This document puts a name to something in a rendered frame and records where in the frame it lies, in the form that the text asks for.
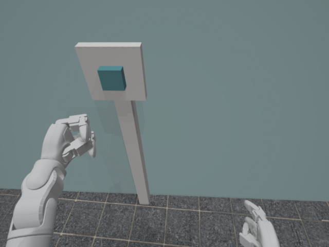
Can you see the robot right hand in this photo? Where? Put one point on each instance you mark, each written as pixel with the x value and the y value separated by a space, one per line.
pixel 263 232

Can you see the button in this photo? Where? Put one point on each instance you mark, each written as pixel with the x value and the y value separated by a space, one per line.
pixel 112 78

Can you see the robot left hand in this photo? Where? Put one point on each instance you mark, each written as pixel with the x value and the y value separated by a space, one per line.
pixel 59 144

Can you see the panel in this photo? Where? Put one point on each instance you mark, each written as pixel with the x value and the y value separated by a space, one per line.
pixel 129 55

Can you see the left robot forearm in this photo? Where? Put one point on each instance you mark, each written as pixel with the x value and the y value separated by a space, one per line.
pixel 34 215

